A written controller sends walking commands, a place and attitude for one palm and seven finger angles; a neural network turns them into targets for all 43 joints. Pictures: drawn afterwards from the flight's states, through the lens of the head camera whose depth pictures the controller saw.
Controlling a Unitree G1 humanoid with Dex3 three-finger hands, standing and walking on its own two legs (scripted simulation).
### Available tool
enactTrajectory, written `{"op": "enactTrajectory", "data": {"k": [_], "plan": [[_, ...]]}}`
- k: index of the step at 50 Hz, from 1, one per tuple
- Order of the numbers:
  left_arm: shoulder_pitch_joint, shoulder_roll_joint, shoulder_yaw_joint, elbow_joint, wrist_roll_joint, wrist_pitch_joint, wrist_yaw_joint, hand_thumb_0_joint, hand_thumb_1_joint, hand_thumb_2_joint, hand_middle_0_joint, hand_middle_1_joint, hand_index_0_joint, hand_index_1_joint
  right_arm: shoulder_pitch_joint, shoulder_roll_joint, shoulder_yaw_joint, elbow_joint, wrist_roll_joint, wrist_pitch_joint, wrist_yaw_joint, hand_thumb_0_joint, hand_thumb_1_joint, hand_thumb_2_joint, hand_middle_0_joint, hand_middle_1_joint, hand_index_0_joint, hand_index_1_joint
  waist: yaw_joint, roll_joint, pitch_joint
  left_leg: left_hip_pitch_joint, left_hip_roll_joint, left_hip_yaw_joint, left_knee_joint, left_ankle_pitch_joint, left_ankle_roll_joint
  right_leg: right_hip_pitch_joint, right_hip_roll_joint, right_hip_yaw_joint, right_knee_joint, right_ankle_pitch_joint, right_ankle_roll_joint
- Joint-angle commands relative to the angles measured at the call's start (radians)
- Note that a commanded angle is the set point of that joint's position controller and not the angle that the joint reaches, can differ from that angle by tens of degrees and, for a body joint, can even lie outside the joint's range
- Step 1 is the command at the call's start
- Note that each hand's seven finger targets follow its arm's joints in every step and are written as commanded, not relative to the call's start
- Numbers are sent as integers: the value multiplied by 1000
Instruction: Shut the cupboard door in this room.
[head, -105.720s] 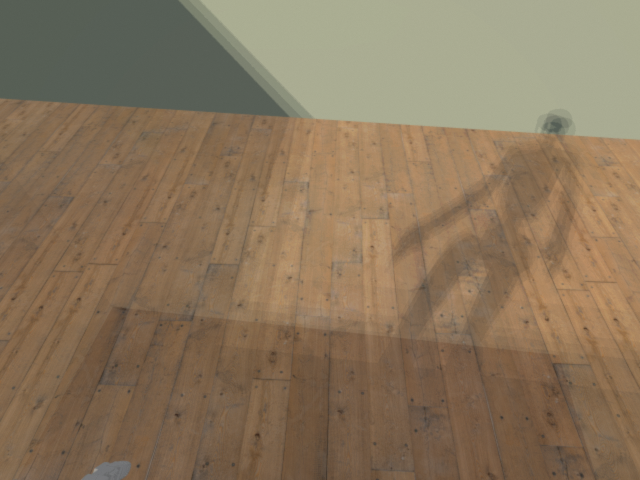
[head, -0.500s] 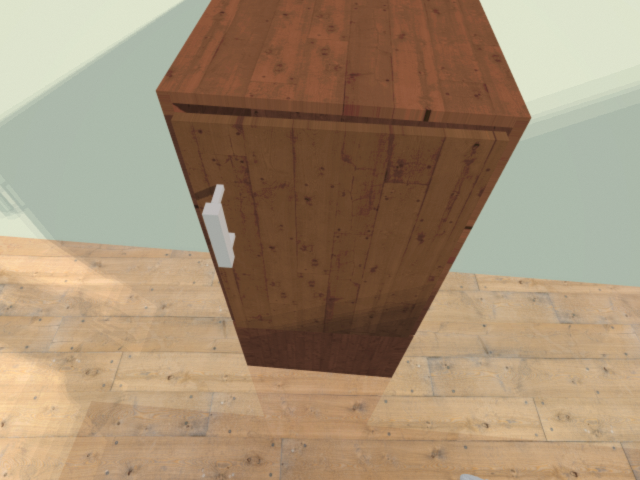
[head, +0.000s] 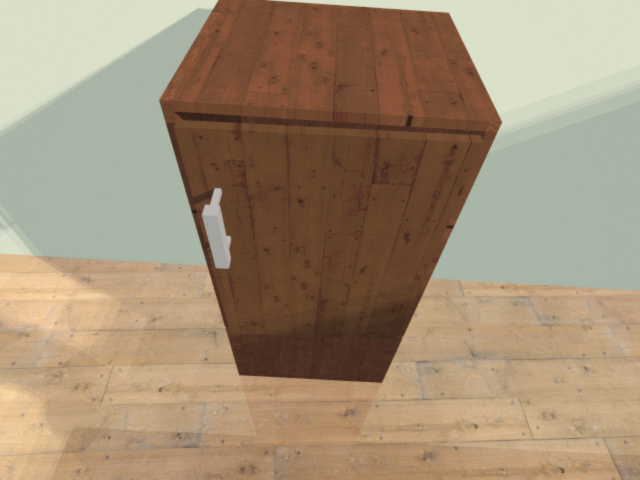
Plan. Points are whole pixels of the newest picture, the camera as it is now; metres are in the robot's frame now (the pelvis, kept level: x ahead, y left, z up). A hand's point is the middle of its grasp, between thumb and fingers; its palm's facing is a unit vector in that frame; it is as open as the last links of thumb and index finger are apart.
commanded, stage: come to a stop and stand still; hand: left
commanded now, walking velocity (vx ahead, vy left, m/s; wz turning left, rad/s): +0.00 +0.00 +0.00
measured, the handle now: (220, 229) +0.47 +0.19 +0.00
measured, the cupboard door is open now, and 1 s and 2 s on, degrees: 1 1 1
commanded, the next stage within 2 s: look again from close up in 0.24 s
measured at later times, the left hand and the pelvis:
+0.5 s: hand out of the picture -0.03 +0.18 -0.18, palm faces -0.01 -0.98 -0.18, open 7.4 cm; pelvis -0.01 +0.02 -0.01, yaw +0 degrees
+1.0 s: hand out of the picture +0.09 +0.21 -0.14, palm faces +0.15 -0.97 -0.21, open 7.4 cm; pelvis +0.00 +0.01 -0.01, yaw -1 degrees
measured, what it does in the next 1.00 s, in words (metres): stands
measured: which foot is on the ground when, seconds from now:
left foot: down 0.00-1.00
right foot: down 0.00-1.00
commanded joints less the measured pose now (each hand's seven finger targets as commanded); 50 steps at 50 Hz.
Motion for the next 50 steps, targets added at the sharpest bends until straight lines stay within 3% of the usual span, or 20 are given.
{"op": "enactTrajectory", "data": {"k": [1, 9, 16, 17, 18, 19, 20, 24, 28, 29, 33, 35, 45, 46, 47, 48, 49, 50], "plan": [[64, 86, 6, -10, -4, -14, 0, 0, 900, 900, -200, -300, -200, -300, 40, -111, -16, -33, 0, -20, -5, 0, -900, -900, 200, 300, 200, 300, 11, 50, 10, -41, 92, -103, -136, 71, 16, 8, -96, 106, -101, 87, -15], [109, 65, 1, 15, -2, -21, 1, 0, 900, 900, -200, -300, -200, -300, 100, -94, -14, -13, 4, -27, -8, 0, -900, -900, 200, 300, 200, 300, 6, 23, 37, -30, 85, -94, -155, 42, 17, -23, -92, 104, -112, 72, -11], [147, 42, -4, 35, -4, -26, 5, 0, 900, 900, -200, -300, -200, -300, 124, -75, -11, 0, 5, -33, -12, 0, -900, -900, 200, 300, 200, 300, 2, 20, 18, -6, 86, -89, -144, 91, 22, -30, -94, 108, -106, 107, -10], [206, 62, -26, 41, 17, -64, 47, 0, 900, 900, -200, -300, -200, -300, 18, -111, -5, -66, 7, -58, 8, 0, -900, -900, 200, 300, 200, 300, 35, 102, 54, -85, 88, -38, 84, 237, 0, -78, -156, 128, -62, 418, -10], [179, 112, -12, 3, 2, -66, 40, 0, 900, 900, -200, -300, -200, -300, 79, -54, -7, -86, 3, -44, 11, 0, -900, -900, 200, 300, 200, 300, -21, 104, -10, -53, 50, -59, 36, 12, 5, -88, -163, 148, -52, 177, -38], [146, 106, -15, -13, 3, -74, 31, 0, 900, 900, -200, -300, -200, -300, 91, -56, -2, -86, -6, -43, 17, 0, -900, -900, 200, 300, 200, 300, -13, 115, 7, -53, 53, -59, 30, 5, 5, -132, -143, 136, -43, 64, -47], [142, 97, -17, -24, 5, -66, 23, 0, 900, 900, -200, -300, -200, -300, 116, -68, -5, -97, -5, -45, 15, 0, -900, -900, 200, 300, 200, 300, -21, 106, -22, -60, 61, -75, 13, -9, 17, -129, -117, 118, -26, -47, -44], [154, 50, -24, -28, 8, -52, 18, 0, 900, 900, -200, -300, -200, -300, 124, -83, -6, -115, -4, -53, 7, 0, -900, -900, 200, 300, 200, 300, -9, 49, -7, -108, 87, -120, -19, 62, 50, -106, -78, 80, 31, 3, -32], [166, 48, -27, -32, 5, -42, 14, 0, 900, 900, -200, -300, -200, -300, 100, -105, -8, -121, -2, -46, 7, 0, -900, -900, 200, 300, 200, 300, -2, -3, 47, -116, 78, -118, -55, -27, 52, -142, -79, 92, 16, -35, -25], [164, 56, -25, -35, 7, -44, 14, 0, 900, 900, -200, -300, -200, -300, 100, -99, -6, -116, -3, -49, 8, 0, -900, -900, 200, 300, 200, 300, 0, 25, 38, -112, 75, -112, -55, 9, 53, -129, -82, 94, 19, -6, -26], [156, 71, -23, -40, 3, -43, 14, 0, 900, 900, -200, -300, -200, -300, 88, -116, -7, -104, -2, -51, 7, 0, -900, -900, 200, 300, 200, 300, 2, 2, 21, -72, 77, -101, -55, 59, 51, -123, -87, 99, 13, 26, -20], [151, 83, -20, -42, 3, -44, 14, 0, 900, 900, -200, -300, -200, -300, 82, -118, -6, -99, -1, -55, 6, 0, -900, -900, 200, 300, 200, 300, 4, 19, 0, -56, 75, -90, -47, 123, 51, -97, -91, 98, 18, 82, -18], [119, 105, -16, -41, 2, -41, 12, 0, 900, 900, -200, -300, -200, -300, 50, -127, -7, -71, 0, -54, 3, 0, -900, -900, 200, 300, 200, 300, 9, 14, -5, -26, 79, -73, -53, 164, 43, -76, -100, 105, -4, 145, -15], [200, 102, -16, -12, 11, -53, 50, 0, 900, 900, -200, -300, -200, -300, -22, -150, -15, -129, 11, -52, 10, 0, -900, -900, 200, 300, 200, 300, 34, -59, 6, -67, 103, -51, 139, 236, 16, -92, -151, 150, -17, 430, 0], [-729, 744, 457, -1652, -101, -330, 62, 0, 900, 900, -200, -300, -200, -300, 61, -351, -64, -390, 14, -237, -82, 0, -900, -900, 200, 300, 200, 300, -126, 36, -413, 241, 40, -70, 145, 414, 42, -80, -40, 38, 199, 471, -7], [34, 182, 32, -1268, -116, -239, 53, 0, 900, 900, -218, -320, -218, -320, -6, -211, -20, -398, 61, -303, -95, 0, -900, -900, 200, 300, 200, 300, -16, 378, -570, 333, 39, -72, 105, 608, 22, -177, 14, -25, 275, 225, -5], [298, -30, -13, -1223, -187, -106, 55, 0, 900, 900, -237, -340, -237, -340, -44, -184, -24, -418, 44, -340, -70, 0, -900, -900, 200, 300, 200, 300, 16, 388, -473, 245, 50, -81, 64, 750, -33, -195, 6, -55, 271, 64, -3], [140, 14, 12, -1154, -161, -117, 70, 0, 900, 900, -255, -360, -255, -360, 0, -173, -37, -387, 55, -363, -41, 0, -900, -900, 200, 300, 200, 300, -58, 183, -213, 68, 47, -108, 94, 583, -34, -302, -2, -43, 244, 32, 11]]}}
